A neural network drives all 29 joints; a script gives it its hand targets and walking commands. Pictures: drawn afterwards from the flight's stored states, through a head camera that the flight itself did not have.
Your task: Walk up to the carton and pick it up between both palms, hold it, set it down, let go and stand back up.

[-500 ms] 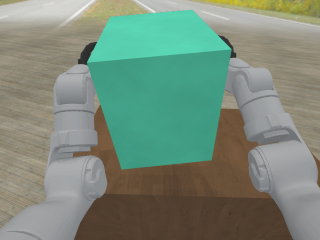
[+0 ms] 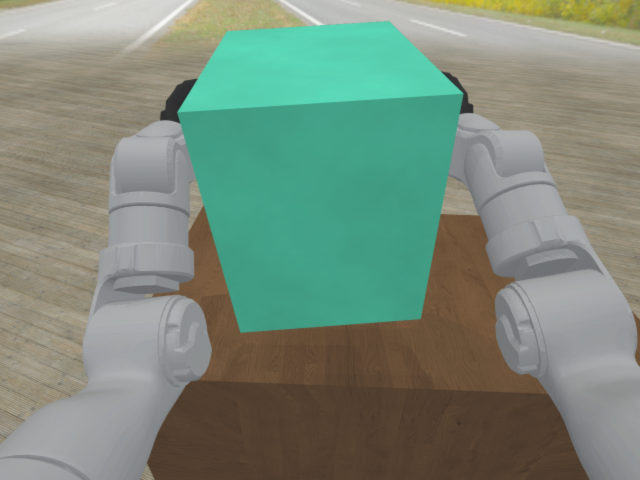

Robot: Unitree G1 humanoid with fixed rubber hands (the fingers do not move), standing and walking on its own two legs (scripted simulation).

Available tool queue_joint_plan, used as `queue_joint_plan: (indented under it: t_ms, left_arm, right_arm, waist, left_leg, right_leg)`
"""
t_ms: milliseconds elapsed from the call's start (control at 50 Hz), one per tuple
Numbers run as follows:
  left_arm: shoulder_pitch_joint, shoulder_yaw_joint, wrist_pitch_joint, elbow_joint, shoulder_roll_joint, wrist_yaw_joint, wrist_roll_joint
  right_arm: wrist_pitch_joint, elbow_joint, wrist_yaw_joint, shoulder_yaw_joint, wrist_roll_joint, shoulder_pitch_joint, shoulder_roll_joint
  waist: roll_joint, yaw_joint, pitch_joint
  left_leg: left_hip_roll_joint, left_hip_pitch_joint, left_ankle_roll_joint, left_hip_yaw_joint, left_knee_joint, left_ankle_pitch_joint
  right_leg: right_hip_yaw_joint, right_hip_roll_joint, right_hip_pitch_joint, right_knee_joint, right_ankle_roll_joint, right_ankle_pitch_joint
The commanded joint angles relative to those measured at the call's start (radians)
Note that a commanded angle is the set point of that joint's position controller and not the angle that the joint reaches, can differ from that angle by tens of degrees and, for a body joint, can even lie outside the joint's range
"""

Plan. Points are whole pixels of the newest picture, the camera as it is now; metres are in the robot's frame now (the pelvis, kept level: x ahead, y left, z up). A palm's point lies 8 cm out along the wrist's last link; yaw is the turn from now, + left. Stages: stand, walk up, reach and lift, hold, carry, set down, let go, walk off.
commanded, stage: hold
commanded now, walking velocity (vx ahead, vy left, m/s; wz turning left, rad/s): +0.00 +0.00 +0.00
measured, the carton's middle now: (319, 167) +0.40 +0.00 +0.27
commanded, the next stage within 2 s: none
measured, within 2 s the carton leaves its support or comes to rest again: neither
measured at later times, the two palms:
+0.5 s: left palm (179, 146) +0.38 +0.16 +0.31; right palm (452, 136) +0.37 -0.15 +0.33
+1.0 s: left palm (178, 137) +0.37 +0.16 +0.32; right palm (455, 129) +0.37 -0.15 +0.34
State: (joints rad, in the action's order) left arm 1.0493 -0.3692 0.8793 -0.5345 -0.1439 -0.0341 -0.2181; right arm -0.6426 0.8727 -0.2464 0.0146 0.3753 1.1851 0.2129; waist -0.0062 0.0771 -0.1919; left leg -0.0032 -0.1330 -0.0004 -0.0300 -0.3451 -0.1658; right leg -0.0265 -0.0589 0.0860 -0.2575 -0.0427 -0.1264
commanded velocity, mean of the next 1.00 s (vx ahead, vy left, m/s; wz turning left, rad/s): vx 0.00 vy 0.00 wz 0.00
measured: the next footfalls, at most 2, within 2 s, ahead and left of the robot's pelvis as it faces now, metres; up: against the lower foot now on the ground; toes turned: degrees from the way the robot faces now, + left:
none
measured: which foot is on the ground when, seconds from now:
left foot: down 0.00-1.00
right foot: down 0.00-1.00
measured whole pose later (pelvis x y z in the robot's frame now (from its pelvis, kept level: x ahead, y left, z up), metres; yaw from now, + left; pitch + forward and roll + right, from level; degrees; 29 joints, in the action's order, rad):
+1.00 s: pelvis +0.00 +0.00 +0.00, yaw +0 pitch -3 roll -1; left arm 1.03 -0.35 0.89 -0.48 -0.14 -0.02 -0.21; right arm -0.66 0.82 -0.26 0.04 0.40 1.16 0.23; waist 0.00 0.08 -0.20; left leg 0.00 -0.13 0.00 -0.04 -0.35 -0.18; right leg -0.01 -0.06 0.07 -0.25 -0.04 -0.13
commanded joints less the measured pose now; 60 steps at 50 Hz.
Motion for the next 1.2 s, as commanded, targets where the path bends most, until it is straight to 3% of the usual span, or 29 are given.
queue_joint_plan:
  t_ms: [0,380,860,880,920,960,1100,1140,1160,1180]
  left_arm:
    - [0.703,0.298,-0.089,0.117,0.532,-0.157,0.172]
    - [0.681,0.34,-0.071,0.214,0.559,-0.149,0.176]
    - [0.69,0.314,-0.076,0.158,0.545,-0.154,0.169]
    - [0.716,0.369,-0.082,0.243,0.57,-0.145,0.212]
    - [0.715,0.36,-0.071,0.215,0.572,-0.139,0.205]
    - [0.688,0.316,-0.066,0.136,0.551,-0.143,0.179]
    - [0.666,0.282,-0.069,0.065,0.531,-0.162,0.153]
    - [0.682,0.287,-0.081,0.092,0.536,-0.16,0.158]
    - [0.712,0.324,-0.085,0.137,0.55,-0.156,0.18]
    - [0.713,0.338,-0.089,0.17,0.559,-0.147,0.187]
  right_arm:
    - [0.017,-0.265,0.127,0.129,0.151,0.7,-0.614]
    - [0.006,-0.322,0.13,0.168,0.185,0.668,-0.606]
    - [0.004,-0.292,0.128,0.151,0.175,0.688,-0.609]
    - [0.019,-0.398,0.132,0.188,0.202,0.716,-0.62]
    - [0.006,-0.382,0.126,0.182,0.205,0.707,-0.632]
    - [-0.002,-0.326,0.128,0.159,0.173,0.7,-0.603]
    - [0.001,-0.279,0.132,0.143,0.16,0.687,-0.608]
    - [0.01,-0.294,0.133,0.145,0.164,0.708,-0.618]
    - [0.012,-0.288,0.135,0.15,0.167,0.696,-0.613]
    - [0.017,-0.315,0.137,0.166,0.18,0.7,-0.619]
  waist:
    - [0.031,0.013,-0.259]
    - [0.055,0.014,-0.278]
    - [0.038,0.01,-0.268]
    - [0.059,0.011,-0.379]
    - [0.053,0.014,-0.317]
    - [0.033,0.005,-0.237]
    - [0.02,0.002,-0.205]
    - [0.034,-0.002,-0.244]
    - [0.059,0.019,-0.26]
    - [0.055,0.019,-0.315]
  left_leg:
    - [0.022,-0.012,0.019,-0.013,0.044,0.08]
    - [0.015,0.028,0.038,-0.024,0.029,0.171]
    - [0.018,0.009,0.027,-0.022,0.035,0.12]
    - [0.012,0.044,0.039,-0.025,0.019,0.185]
    - [0.019,0.037,0.036,-0.021,0.013,0.205]
    - [0.017,0.007,0.023,-0.02,0.045,0.076]
    - [0.02,-0.012,0.014,-0.021,0.048,0.065]
    - [0.013,0.004,0.017,-0.021,0.047,0.082]
    - [0.009,0.014,0.027,-0.025,0.036,0.122]
    - [0.012,0.052,0.033,-0.025,0.024,0.161]
  right_leg:
    - [0.062,0.02,-0.152,0.006,0.065,0.147]
    - [0.057,0.003,-0.172,-0.009,0.06,0.217]
    - [0.067,0.013,-0.159,0.0,0.063,0.193]
    - [0.066,0.005,-0.189,-0.019,0.06,0.239]
    - [0.067,0.009,-0.175,-0.013,0.063,0.276]
    - [0.073,0.016,-0.133,0.014,0.068,0.144]
    - [0.091,0.034,-0.132,0.017,0.062,0.161]
    - [0.073,0.021,-0.149,0.003,0.062,0.164]
    - [0.07,0.019,-0.143,-0.006,0.054,0.195]
    - [0.072,0.012,-0.153,-0.008,0.054,0.226]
